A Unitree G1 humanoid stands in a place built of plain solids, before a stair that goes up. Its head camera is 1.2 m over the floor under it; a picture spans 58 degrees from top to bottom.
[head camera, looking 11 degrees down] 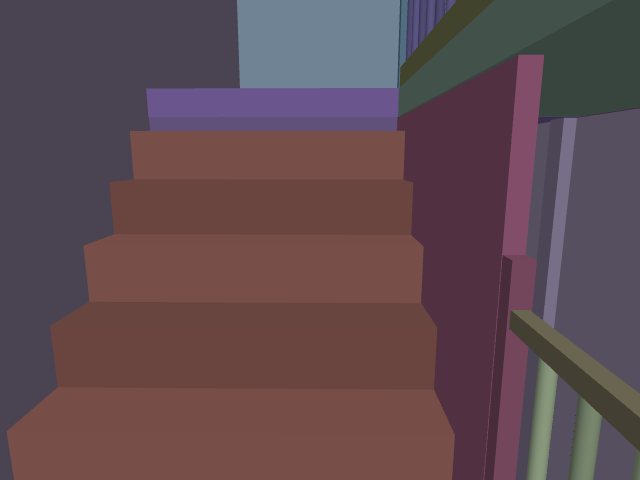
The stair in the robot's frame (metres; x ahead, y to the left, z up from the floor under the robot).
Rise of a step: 0.22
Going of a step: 0.24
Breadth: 1.26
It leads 1 degrees to the right of straight ahead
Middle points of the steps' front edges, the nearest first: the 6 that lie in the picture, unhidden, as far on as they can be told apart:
1.09 0.25 0.44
1.32 0.25 0.66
1.56 0.25 0.88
1.79 0.24 1.09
2.03 0.24 1.31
2.27 0.24 1.53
